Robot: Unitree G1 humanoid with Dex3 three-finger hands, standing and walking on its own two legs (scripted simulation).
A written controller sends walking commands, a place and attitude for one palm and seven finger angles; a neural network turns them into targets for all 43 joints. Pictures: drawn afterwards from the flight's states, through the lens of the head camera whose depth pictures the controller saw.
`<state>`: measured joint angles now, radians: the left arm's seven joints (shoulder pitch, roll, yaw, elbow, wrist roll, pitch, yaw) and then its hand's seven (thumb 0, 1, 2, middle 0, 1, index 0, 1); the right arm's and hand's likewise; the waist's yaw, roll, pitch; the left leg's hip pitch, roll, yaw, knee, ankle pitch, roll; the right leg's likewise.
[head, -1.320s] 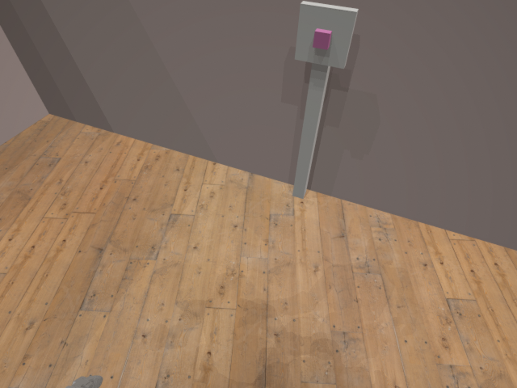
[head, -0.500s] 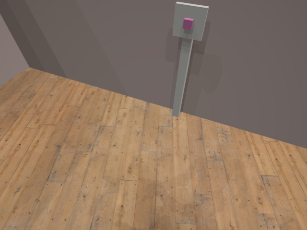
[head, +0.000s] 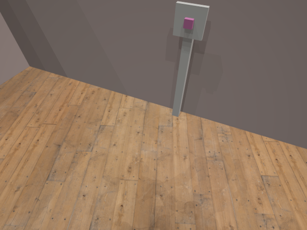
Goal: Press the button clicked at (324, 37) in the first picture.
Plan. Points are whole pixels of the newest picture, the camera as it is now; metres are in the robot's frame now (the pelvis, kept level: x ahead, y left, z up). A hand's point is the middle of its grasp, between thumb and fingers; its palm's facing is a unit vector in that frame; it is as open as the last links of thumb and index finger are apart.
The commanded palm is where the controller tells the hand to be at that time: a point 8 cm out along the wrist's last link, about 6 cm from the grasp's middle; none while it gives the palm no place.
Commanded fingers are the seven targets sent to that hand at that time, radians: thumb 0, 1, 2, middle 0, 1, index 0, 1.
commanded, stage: look at it before walking up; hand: left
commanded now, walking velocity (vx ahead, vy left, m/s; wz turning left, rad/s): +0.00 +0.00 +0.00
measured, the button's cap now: (188, 23) +1.15 -0.13 +0.06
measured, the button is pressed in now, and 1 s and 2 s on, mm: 0 0 0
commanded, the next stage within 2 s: walk to a spot facing it in 0.12 s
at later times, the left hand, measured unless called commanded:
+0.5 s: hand out of the picture +0.05 +0.20 -0.19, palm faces -0.03 -0.98 -0.21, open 7.4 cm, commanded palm none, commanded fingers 0.00 0.90 0.90 -0.20 -0.30 -0.20 -0.30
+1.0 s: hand (117, 213) +0.21 +0.13 -0.18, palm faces -0.12 -0.98 -0.14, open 7.4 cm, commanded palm none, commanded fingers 0.00 0.90 0.90 -0.20 -0.30 -0.20 -0.30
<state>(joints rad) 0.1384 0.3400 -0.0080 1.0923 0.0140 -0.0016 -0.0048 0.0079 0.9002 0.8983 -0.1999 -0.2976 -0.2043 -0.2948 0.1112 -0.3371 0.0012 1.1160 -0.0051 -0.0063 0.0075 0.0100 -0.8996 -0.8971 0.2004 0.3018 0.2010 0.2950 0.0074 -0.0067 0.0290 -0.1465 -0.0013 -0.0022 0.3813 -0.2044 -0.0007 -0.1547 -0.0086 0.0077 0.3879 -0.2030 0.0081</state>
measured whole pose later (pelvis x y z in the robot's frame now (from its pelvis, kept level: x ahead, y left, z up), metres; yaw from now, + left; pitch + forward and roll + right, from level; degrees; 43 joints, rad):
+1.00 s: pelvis +0.21 -0.03 -0.01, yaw -10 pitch +0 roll -1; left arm 0.36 0.13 0.02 1.10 0.03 -0.06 0.01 0.00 0.90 0.90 -0.20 -0.30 -0.20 -0.29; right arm 0.19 -0.16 -0.06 1.05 -0.02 -0.03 0.02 0.01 -0.91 -0.90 0.19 0.30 0.20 0.29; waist 0.00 0.00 0.03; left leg -0.56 0.14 0.11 0.87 -0.23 -0.03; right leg -0.08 0.01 -0.07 0.41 -0.33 -0.02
